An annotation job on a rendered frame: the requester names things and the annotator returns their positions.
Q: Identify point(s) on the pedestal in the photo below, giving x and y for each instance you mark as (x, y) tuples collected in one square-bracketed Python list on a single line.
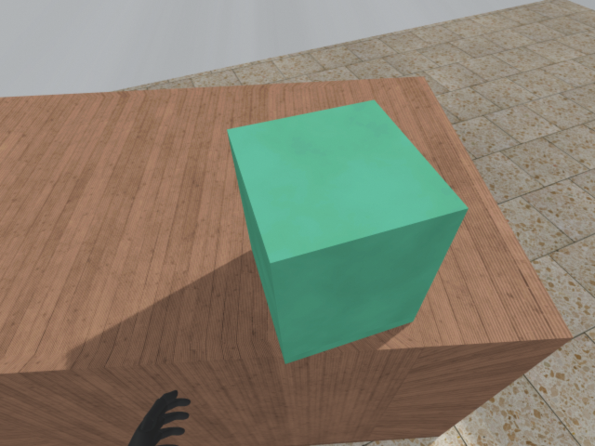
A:
[(126, 272)]

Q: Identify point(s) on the carton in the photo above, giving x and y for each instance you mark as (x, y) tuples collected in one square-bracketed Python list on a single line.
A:
[(348, 223)]

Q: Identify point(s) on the robot left hand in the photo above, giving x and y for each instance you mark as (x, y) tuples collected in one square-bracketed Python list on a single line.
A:
[(149, 433)]

